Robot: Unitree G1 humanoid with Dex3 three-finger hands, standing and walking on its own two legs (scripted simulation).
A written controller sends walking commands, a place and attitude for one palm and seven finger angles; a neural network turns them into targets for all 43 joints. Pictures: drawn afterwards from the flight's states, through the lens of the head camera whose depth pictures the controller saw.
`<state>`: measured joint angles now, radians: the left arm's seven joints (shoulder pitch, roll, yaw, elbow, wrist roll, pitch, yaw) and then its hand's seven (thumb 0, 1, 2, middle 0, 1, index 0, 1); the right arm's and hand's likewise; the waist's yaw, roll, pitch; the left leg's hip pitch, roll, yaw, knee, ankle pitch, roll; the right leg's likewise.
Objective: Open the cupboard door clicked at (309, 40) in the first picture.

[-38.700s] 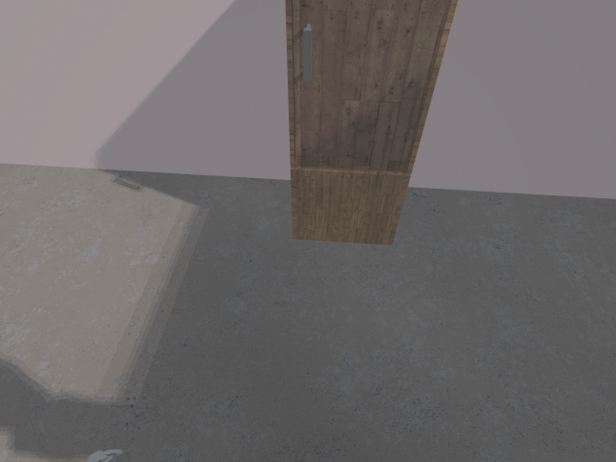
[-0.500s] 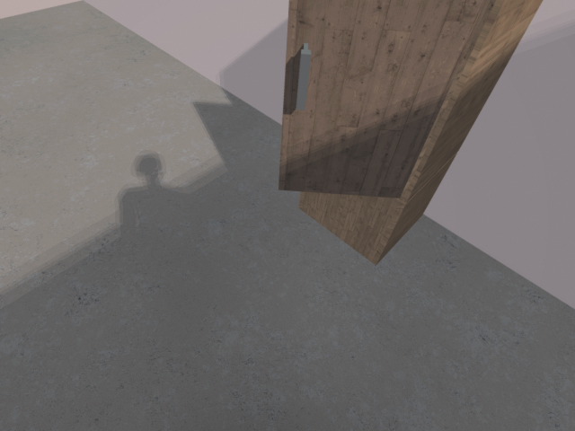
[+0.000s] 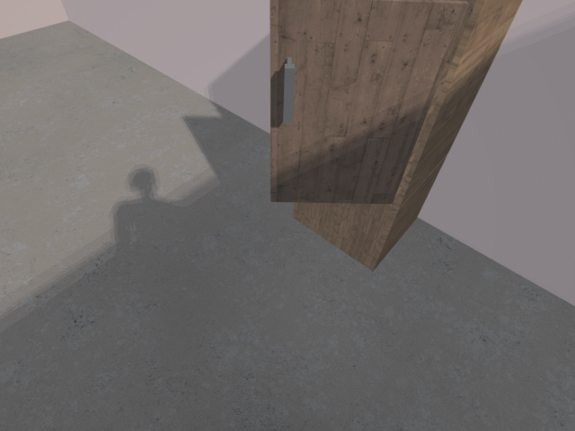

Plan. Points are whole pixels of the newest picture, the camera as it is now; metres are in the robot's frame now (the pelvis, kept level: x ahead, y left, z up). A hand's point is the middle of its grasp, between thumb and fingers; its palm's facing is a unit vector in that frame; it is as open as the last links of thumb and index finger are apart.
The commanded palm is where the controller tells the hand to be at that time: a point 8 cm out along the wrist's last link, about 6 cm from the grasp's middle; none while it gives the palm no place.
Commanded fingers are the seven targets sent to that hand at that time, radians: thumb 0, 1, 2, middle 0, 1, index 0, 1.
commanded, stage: look again from close up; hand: left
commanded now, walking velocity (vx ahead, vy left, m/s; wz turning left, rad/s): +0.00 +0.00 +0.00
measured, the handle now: (288, 90) +0.81 +0.06 +0.06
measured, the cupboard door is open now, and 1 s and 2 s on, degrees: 41 41 41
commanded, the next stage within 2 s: shuffle to correct the standing spot in 0.24 s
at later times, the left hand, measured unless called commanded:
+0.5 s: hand out of the picture -0.03 +0.13 -0.18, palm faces +0.05 -0.99 -0.14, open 7.4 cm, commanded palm none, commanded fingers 0.00 0.90 0.90 -0.20 -0.30 -0.20 -0.30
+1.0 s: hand out of the picture +0.02 +0.09 -0.20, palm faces +0.10 -0.99 -0.08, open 7.4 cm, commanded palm none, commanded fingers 0.00 0.90 0.90 -0.20 -0.30 -0.20 -0.30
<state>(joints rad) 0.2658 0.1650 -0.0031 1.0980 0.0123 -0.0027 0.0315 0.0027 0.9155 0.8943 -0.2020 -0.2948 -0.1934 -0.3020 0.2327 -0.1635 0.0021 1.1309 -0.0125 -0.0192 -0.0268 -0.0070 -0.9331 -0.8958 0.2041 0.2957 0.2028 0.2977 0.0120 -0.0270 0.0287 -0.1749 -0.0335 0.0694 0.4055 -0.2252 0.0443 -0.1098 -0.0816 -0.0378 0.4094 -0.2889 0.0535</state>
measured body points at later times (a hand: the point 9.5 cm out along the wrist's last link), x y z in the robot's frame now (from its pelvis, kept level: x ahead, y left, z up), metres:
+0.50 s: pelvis +0.01 -0.02 +0.00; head +0.02 -0.01 +0.44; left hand -0.03 +0.18 -0.17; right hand -0.02 -0.22 -0.17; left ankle +0.00 +0.09 -0.74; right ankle -0.05 -0.15 -0.74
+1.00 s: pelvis +0.13 -0.05 -0.02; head +0.16 -0.02 +0.43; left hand +0.02 +0.14 -0.19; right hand +0.23 -0.28 -0.15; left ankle +0.15 +0.06 -0.74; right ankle +0.02 -0.15 -0.65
